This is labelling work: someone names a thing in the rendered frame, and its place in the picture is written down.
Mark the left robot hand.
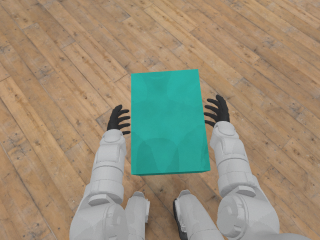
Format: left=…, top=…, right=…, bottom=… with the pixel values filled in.
left=106, top=104, right=131, bottom=135

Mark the right robot hand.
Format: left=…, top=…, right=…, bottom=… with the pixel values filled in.
left=203, top=94, right=230, bottom=127

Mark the robot left upper arm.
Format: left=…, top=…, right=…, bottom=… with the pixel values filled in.
left=70, top=202, right=129, bottom=240

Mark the robot left shin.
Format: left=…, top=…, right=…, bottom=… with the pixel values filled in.
left=128, top=191, right=145, bottom=201

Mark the robot right upper arm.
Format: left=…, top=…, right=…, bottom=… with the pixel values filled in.
left=216, top=193, right=312, bottom=240

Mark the left robot forearm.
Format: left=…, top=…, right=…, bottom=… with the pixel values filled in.
left=69, top=129, right=127, bottom=240

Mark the right robot forearm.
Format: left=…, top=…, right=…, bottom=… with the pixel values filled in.
left=209, top=121, right=271, bottom=204

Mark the carton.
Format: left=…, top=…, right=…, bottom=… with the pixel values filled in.
left=131, top=69, right=211, bottom=176

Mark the right robot thigh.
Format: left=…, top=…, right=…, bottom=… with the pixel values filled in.
left=174, top=194, right=224, bottom=240

